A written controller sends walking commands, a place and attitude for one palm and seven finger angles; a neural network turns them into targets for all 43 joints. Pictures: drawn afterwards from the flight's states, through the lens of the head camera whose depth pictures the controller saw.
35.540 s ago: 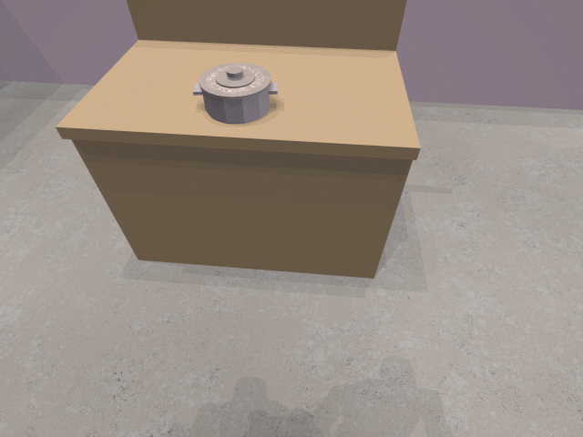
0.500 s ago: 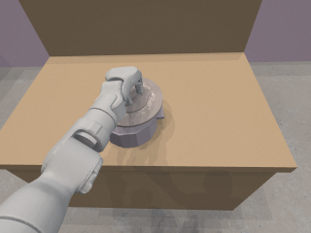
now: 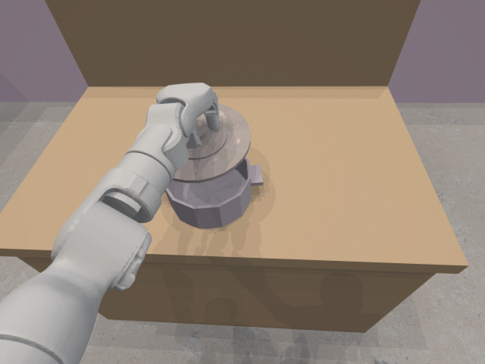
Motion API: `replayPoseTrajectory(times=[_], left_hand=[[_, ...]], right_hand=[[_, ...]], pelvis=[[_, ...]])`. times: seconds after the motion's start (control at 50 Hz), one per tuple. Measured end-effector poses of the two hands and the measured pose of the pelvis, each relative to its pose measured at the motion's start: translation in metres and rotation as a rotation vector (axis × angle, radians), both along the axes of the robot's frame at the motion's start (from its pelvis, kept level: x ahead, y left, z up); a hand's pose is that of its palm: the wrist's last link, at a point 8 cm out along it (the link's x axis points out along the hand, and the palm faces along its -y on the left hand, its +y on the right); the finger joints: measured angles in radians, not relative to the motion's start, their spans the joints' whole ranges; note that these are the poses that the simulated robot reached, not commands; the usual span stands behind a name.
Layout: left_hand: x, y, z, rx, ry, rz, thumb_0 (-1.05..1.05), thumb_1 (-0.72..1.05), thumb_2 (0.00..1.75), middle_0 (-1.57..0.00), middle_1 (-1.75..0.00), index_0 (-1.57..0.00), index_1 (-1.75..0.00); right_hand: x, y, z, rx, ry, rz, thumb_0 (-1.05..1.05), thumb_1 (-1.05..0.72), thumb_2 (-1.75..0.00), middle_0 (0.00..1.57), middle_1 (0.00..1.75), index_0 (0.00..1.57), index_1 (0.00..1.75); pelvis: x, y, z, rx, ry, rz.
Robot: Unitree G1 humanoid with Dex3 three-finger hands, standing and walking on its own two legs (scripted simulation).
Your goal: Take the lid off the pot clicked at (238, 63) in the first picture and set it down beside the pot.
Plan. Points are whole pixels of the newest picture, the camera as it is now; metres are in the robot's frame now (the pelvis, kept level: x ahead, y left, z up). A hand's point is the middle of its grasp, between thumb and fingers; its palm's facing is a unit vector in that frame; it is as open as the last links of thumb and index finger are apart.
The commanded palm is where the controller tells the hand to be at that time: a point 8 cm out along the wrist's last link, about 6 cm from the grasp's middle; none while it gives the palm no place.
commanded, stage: lift the lid straight up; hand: left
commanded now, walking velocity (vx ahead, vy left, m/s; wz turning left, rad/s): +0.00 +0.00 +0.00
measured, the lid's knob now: (196, 130) +0.51 +0.06 +0.11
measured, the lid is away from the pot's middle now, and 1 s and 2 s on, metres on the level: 0.01 0.02 0.13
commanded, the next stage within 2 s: move the lid sideways beside the pot in 0.78 s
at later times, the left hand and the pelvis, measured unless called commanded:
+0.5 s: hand (188, 108) +0.49 +0.06 +0.18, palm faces -0.26 -0.03 -0.97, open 7.1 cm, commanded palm +0.48 +0.06 +0.25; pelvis +0.00 +0.02 +0.00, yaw +1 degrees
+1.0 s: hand (181, 105) +0.48 +0.07 +0.19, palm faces -0.25 -0.03 -0.97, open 7.0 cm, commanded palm +0.48 +0.08 +0.26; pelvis -0.01 +0.02 +0.00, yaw +1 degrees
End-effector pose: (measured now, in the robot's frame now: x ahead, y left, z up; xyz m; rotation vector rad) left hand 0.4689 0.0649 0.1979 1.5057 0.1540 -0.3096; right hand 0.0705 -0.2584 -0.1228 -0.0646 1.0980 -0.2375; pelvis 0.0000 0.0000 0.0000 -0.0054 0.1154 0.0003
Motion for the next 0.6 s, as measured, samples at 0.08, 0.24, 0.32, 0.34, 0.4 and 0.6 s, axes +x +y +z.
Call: replayPoseTrajectory(times=[0.08,0.24,0.32,0.34,0.4,0.6], left_hand=[[0.001,0.002,0.004,0.017,-0.001,0.004,0.04,0.3,0.71,-0.6,-0.94,-0.7,-0.99],[0.004,0.003,0.014,0.016,-0.008,-0.007,0.04,0.3,0.71,-0.6,-0.94,-0.7,-0.99],[0.007,0.001,0.023,0.011,-0.025,-0.015,0.04,0.3,0.71,-0.6,-0.94,-0.7,-0.99],[0.007,0.001,0.024,0.014,-0.028,-0.013,0.04,0.3,0.71,-0.6,-0.94,-0.7,-1.0],[0.009,0.001,0.028,0.018,-0.028,0.002,0.04,0.3,0.71,-0.6,-0.94,-0.7,-1.0],[0.011,0.001,0.049,0.013,-0.056,0.004,0.04,0.3,0.71,-0.6,-0.94,-0.7,-1.0]], right_hand=[[0.0,0.004,0.0,0.003,0.003,0.005,0.01,-0.91,-0.9,0.2,0.3,0.2,0.3],[-0.001,0.011,0.0,-0.002,0.001,0.015,0.01,-0.91,-0.9,0.2,0.3,0.2,0.3],[-0.003,0.015,-0.001,-0.003,0.001,0.022,0.01,-0.91,-0.9,0.2,0.3,0.2,0.3],[-0.003,0.016,-0.001,-0.002,0.003,0.022,0.01,-0.91,-0.9,0.2,0.3,0.2,0.3],[-0.005,0.018,-0.001,-0.001,0.011,0.023,0.01,-0.91,-0.9,0.2,0.3,0.2,0.3],[-0.006,0.025,-0.001,0.007,0.008,0.033,0.01,-0.91,-0.9,0.2,0.3,0.2,0.3]], pelvis=[[-0.001,0.003,0.0,-0.001,0.001,0.005],[-0.001,0.01,0.0,-0.003,0.004,0.009],[0.0,0.014,0.0,-0.003,0.009,0.011],[0.0,0.015,0.0,-0.003,0.01,0.011],[0.0,0.017,0.0,-0.005,0.015,0.012],[0.002,0.022,0.0,-0.006,0.016,0.013]])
